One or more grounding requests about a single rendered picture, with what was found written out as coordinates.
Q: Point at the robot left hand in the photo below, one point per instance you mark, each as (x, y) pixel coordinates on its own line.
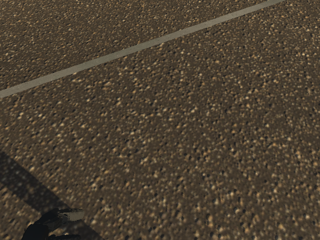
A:
(51, 221)

